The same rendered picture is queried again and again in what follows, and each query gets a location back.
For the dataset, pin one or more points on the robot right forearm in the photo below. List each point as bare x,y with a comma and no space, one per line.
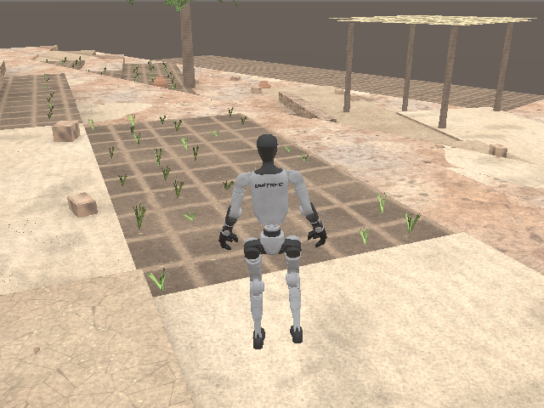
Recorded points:
315,220

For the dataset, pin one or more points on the robot right hand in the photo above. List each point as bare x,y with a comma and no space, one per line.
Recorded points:
315,235

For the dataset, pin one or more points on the left robot upper arm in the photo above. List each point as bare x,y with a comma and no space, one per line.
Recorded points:
242,180

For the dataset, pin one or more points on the robot left forearm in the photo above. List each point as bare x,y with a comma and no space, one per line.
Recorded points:
229,224

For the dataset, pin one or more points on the robot left hand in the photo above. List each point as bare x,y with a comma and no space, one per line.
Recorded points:
224,238

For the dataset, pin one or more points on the right robot upper arm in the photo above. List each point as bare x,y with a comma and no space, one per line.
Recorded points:
295,177

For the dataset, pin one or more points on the robot right thigh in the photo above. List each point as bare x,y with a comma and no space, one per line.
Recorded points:
292,249

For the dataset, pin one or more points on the humanoid robot head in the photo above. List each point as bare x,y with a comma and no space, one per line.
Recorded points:
267,148

